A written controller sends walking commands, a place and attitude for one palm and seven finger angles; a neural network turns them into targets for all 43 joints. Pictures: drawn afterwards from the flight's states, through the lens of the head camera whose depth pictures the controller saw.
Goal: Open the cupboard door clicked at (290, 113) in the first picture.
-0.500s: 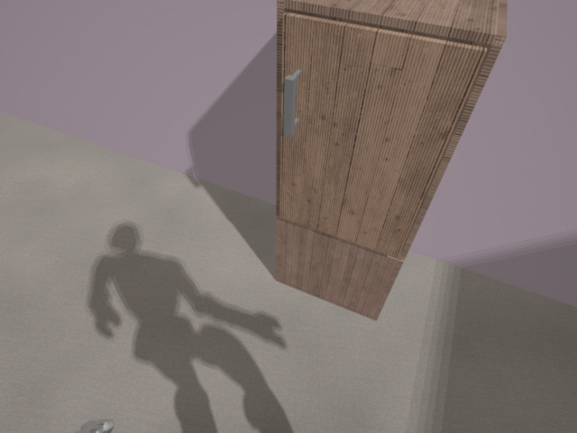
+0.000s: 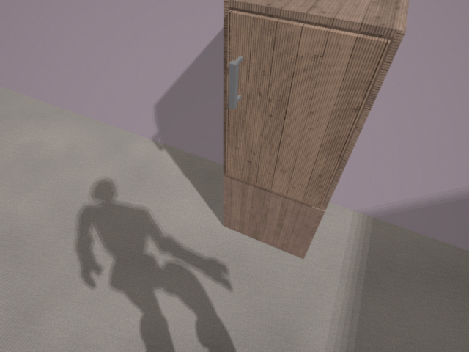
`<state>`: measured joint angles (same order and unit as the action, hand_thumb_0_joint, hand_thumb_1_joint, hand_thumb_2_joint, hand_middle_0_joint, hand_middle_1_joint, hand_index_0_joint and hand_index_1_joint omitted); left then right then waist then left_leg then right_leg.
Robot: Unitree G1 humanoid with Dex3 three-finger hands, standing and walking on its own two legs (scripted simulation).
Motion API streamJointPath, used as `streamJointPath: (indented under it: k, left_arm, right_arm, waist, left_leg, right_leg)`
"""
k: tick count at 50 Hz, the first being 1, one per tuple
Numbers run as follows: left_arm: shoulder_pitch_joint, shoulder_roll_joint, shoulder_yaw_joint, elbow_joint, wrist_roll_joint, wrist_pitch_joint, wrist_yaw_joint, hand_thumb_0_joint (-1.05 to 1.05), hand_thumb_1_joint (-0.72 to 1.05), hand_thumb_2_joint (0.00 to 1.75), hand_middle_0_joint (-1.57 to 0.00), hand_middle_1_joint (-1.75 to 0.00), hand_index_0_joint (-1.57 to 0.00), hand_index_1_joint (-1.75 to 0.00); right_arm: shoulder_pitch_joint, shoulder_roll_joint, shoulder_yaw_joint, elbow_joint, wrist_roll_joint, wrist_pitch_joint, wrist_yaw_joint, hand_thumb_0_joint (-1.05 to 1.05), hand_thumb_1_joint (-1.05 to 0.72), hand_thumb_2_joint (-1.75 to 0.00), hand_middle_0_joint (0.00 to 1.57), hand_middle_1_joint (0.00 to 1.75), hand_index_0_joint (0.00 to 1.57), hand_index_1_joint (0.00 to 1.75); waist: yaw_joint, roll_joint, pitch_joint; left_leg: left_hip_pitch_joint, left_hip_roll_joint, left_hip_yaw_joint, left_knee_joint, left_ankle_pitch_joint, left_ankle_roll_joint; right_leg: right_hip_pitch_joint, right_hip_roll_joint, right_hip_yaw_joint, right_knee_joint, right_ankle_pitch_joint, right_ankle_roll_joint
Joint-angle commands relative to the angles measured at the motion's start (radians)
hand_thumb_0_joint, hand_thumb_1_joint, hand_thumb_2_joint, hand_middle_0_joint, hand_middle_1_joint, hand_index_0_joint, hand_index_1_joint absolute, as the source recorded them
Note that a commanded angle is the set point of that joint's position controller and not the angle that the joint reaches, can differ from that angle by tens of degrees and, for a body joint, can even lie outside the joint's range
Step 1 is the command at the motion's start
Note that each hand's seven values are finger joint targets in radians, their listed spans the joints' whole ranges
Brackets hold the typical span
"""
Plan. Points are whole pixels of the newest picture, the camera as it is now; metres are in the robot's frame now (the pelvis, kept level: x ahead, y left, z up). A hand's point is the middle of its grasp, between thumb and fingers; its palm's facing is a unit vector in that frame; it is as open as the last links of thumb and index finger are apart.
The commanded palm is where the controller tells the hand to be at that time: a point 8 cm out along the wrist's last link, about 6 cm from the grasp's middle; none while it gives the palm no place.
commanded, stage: stand and wait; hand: left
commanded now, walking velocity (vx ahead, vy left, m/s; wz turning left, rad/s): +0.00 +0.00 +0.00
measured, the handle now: (236, 82) +0.78 +0.05 +0.07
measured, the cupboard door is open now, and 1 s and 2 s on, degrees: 0 0 0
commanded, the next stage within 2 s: look at it before walking up in 0.32 s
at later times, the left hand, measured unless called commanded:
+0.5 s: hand out of the picture +0.06 +0.22 -0.16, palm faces -0.02 -0.95 -0.30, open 7.4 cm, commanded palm none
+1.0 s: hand out of the picture +0.06 +0.22 -0.16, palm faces -0.02 -0.95 -0.30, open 7.4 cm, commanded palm none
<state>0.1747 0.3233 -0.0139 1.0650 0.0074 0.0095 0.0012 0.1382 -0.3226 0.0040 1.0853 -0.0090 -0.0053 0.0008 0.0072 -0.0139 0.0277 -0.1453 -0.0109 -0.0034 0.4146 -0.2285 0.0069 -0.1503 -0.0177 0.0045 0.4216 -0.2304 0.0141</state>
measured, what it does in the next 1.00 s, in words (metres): stands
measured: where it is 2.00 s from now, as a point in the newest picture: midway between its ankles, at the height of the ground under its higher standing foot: outside the picture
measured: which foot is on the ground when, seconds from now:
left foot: down 0.00-1.00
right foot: down 0.00-1.00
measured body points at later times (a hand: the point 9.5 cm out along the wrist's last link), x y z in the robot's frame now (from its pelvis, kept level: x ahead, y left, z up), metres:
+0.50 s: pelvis +0.00 -0.01 +0.00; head +0.00 -0.01 +0.45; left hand +0.06 +0.27 -0.14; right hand +0.06 -0.29 -0.14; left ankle +0.00 +0.11 -0.74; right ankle +0.00 -0.13 -0.74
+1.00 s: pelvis +0.00 -0.01 +0.00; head +0.01 -0.01 +0.45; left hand +0.06 +0.27 -0.14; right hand +0.06 -0.30 -0.14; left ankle +0.00 +0.11 -0.74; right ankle +0.00 -0.13 -0.74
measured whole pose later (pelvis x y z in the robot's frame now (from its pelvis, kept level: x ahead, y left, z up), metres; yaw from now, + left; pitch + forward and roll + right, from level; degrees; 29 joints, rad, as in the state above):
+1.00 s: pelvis +0.00 -0.01 +0.00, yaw +0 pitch -2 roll +0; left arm 0.17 0.30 -0.01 1.09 0.01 0.00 0.01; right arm 0.15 -0.30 0.01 1.13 -0.01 -0.01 -0.01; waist 0.00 -0.01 0.03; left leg -0.13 0.01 0.00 0.37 -0.21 -0.01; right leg -0.14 0.01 0.00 0.38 -0.21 -0.01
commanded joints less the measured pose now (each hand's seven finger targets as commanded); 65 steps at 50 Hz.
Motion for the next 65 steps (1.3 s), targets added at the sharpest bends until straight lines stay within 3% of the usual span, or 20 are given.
streamJointPath:
  k: [1,22,32,40,53,56,57,61,65]
  left_arm:
    - [-0.048,0.185,0.043,-0.056,0.004,-0.032,0.014,0.0,0.9,0.9,-0.2,-0.3,-0.2,-0.3]
    - [-0.031,0.167,0.043,-0.034,0.004,-0.037,0.018,0.0,0.9,0.9,-0.2,-0.3,-0.2,-0.3]
    - [-0.029,0.165,0.045,-0.035,0.004,-0.039,0.018,0.0,0.9,0.9,-0.2,-0.3,-0.2,-0.3]
    - [-0.025,0.161,0.045,-0.032,0.005,-0.039,0.018,0.0,0.9,0.9,-0.2,-0.3,-0.2,-0.3]
    - [-0.021,0.161,0.044,-0.028,0.003,-0.037,0.016,0.0,0.9,0.9,-0.2,-0.3,-0.2,-0.3]
    - [0.016,0.083,0.039,-0.031,0.002,-0.012,0.019,0.0,0.9,0.9,-0.2,-0.3,-0.2,-0.3]
    - [0.022,0.085,0.043,-0.037,0.003,-0.004,0.019,0.0,0.9,0.9,-0.2,-0.3,-0.2,-0.3]
    - [0.025,0.09,0.065,-0.083,0.007,0.016,0.012,0.0,0.9,0.9,-0.2,-0.3,-0.2,-0.3]
    - [0.04,0.052,0.075,-0.127,0.011,0.027,0.001,0.0,0.9,0.9,-0.2,-0.3,-0.2,-0.3]
  right_arm:
    - [-0.057,-0.183,-0.038,-0.059,0.0,-0.025,-0.012,0.0,-0.9,-0.9,0.2,0.3,0.2,0.3]
    - [-0.019,-0.159,-0.034,-0.017,-0.001,-0.022,-0.013,0.0,-0.9,-0.9,0.2,0.3,0.2,0.3]
    - [-0.016,-0.159,-0.034,-0.017,-0.001,-0.026,-0.016,0.0,-0.9,-0.9,0.2,0.3,0.2,0.3]
    - [-0.017,-0.154,-0.033,-0.016,0.0,-0.022,-0.016,0.0,-0.9,-0.9,0.2,0.3,0.2,0.3]
    - [-0.021,-0.159,-0.033,-0.013,-0.001,-0.024,-0.019,0.0,-0.9,-0.9,0.2,0.3,0.2,0.3]
    - [0.034,-0.067,-0.026,-0.011,-0.002,-0.01,-0.026,0.0,-0.9,-0.9,0.2,0.3,0.2,0.3]
    - [0.045,-0.066,-0.029,-0.017,-0.002,-0.003,-0.029,0.0,-0.9,-0.9,0.2,0.3,0.2,0.3]
    - [0.052,-0.087,-0.054,-0.065,-0.004,0.01,-0.036,0.0,-0.9,-0.9,0.2,0.3,0.2,0.3]
    - [0.036,-0.115,-0.077,-0.109,-0.005,0.012,-0.039,0.0,-0.9,-0.9,0.2,0.3,0.2,0.3]
  waist:
    - [-0.006,0.022,-0.034]
    - [-0.006,-0.001,-0.016]
    - [-0.007,0.011,-0.042]
    - [-0.006,0.006,-0.014]
    - [-0.006,0.021,-0.032]
    - [-0.011,0.015,-0.028]
    - [-0.012,0.009,-0.021]
    - [-0.015,0.033,-0.014]
    - [-0.007,0.127,-0.015]
  left_leg:
    - [-0.023,0.113,-0.09,-0.094,0.102,0.025]
    - [-0.02,0.114,-0.083,-0.104,0.094,0.013]
    - [-0.002,0.12,-0.079,-0.1,0.142,0.011]
    - [-0.005,0.119,-0.079,-0.105,0.119,0.009]
    - [0.025,0.126,-0.072,-0.106,0.153,0.007]
    - [0.024,0.132,-0.025,-0.046,0.175,-0.007]
    - [0.019,0.134,-0.013,-0.031,0.162,-0.01]
    - [0.006,0.166,-0.005,-0.005,0.104,0.002]
    - [-0.02,0.268,-0.065,-0.061,0.068,0.064]
  right_leg:
    - [0.006,-0.102,0.085,-0.084,0.105,-0.035]
    - [-0.008,-0.104,0.104,-0.117,0.08,-0.04]
    - [0.014,-0.103,0.101,-0.103,0.155,-0.042]
    - [-0.004,-0.101,0.106,-0.12,0.125,-0.042]
    - [0.005,-0.098,0.107,-0.112,0.175,-0.042]
    - [-0.028,-0.096,0.123,-0.059,0.267,-0.04]
    - [-0.043,-0.092,0.134,-0.04,0.276,-0.043]
    - [-0.129,-0.06,0.147,0.044,0.252,-0.048]
    - [-0.192,0.012,0.077,0.225,0.11,-0.026]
